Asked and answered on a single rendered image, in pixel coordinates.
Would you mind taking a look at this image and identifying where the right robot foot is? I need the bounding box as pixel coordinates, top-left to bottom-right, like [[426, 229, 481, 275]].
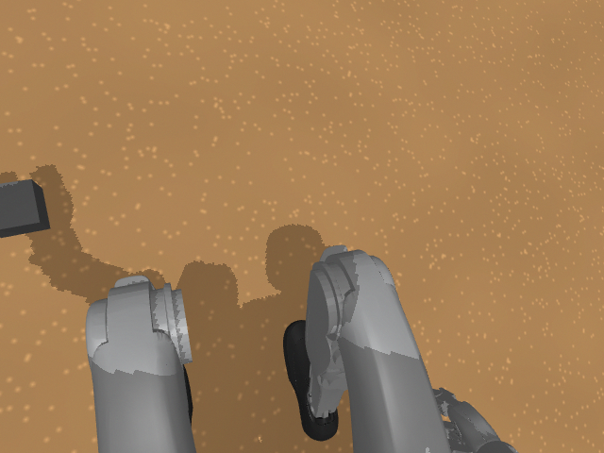
[[283, 320, 339, 441]]

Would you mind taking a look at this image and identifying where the right robot hand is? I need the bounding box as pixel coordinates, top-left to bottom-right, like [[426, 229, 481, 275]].
[[432, 388, 501, 453]]

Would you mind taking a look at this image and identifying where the small box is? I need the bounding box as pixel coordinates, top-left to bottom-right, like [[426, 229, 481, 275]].
[[0, 179, 50, 238]]

